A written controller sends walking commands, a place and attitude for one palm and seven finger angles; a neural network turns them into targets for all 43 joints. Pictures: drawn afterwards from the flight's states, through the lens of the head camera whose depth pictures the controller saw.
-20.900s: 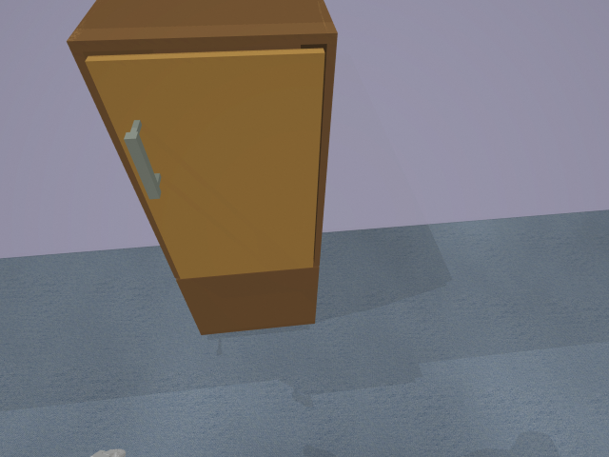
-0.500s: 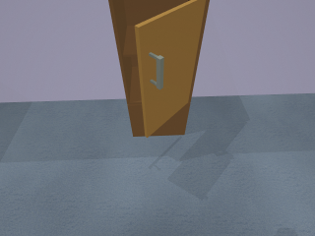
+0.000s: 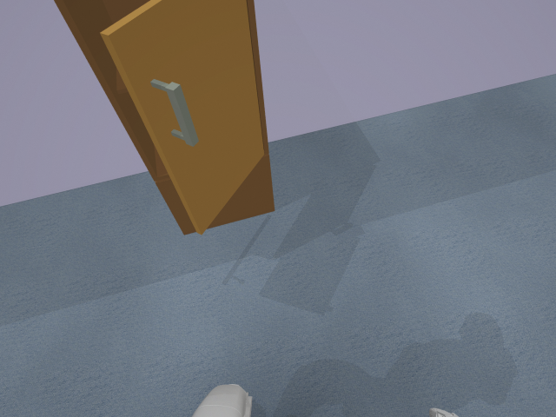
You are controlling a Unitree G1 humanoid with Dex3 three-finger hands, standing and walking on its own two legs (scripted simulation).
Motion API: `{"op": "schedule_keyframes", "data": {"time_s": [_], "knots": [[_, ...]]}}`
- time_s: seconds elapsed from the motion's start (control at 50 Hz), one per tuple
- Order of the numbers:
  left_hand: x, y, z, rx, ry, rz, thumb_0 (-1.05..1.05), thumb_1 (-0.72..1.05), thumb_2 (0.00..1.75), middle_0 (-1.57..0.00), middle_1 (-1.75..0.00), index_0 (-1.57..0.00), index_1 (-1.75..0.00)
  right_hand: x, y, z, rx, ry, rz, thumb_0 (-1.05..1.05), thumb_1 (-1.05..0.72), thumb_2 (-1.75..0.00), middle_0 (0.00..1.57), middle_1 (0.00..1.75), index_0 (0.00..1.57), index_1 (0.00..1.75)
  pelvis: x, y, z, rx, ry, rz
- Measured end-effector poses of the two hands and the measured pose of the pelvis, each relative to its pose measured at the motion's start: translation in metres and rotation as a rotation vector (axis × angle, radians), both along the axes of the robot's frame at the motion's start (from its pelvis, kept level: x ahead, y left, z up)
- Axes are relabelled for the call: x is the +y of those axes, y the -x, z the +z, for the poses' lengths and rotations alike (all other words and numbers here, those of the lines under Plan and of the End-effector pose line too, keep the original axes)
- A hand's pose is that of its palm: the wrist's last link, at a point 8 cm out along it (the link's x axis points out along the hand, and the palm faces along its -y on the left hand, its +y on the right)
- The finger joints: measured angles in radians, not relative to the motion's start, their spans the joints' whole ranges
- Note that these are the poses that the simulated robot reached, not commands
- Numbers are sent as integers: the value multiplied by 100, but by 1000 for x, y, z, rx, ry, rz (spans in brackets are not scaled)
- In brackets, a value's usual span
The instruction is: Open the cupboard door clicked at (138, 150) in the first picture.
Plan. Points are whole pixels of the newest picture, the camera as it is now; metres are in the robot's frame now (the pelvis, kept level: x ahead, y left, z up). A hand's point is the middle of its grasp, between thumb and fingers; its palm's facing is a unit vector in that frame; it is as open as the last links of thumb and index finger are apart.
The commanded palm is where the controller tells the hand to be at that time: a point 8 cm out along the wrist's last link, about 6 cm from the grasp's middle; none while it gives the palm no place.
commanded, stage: walk to a spot facing it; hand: left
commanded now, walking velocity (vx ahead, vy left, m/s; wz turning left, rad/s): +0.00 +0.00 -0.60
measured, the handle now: (175, 113) +0.61 +0.26 +0.04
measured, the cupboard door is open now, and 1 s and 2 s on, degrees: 45 45 45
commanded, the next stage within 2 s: none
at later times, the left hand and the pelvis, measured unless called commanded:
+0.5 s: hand (142, 404) +0.14 +0.26 -0.18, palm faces -0.20 -0.95 -0.22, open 7.4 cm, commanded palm none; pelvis +0.02 +0.06 +0.00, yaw -17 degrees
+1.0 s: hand (222, 350) +0.23 +0.14 -0.17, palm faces -0.57 -0.80 -0.20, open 7.4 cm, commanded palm none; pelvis +0.05 +0.02 +0.00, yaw -36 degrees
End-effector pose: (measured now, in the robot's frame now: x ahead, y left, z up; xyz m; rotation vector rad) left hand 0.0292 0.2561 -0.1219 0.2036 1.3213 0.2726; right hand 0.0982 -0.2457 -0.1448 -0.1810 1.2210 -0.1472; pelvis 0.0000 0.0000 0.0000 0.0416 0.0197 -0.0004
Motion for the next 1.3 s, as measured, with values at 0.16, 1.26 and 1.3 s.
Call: {"op": "schedule_keyframes", "data": {"time_s": [0.16,1.26,1.3], "knots": [[-3,-12,-4,24,40,-66,0,91,90,-21,-29,-20,-30,0,-22,17,-90,24,-55,0,-90,-89,20,30,20,30,8,-6,4,12,10,-89],[-159,-324,-17,-43,200,-901,1,91,90,-20,-29,-20,-30,102,164,32,175,-26,-861,0,-90,-89,20,30,20,30,-11,-123,7,40,65,-812],[-188,-340,-17,-50,209,-944,1,91,90,-20,-29,-20,-30,116,171,31,226,-70,-911,0,-90,-89,20,30,20,30,-23,-131,6,41,62,-840]]}}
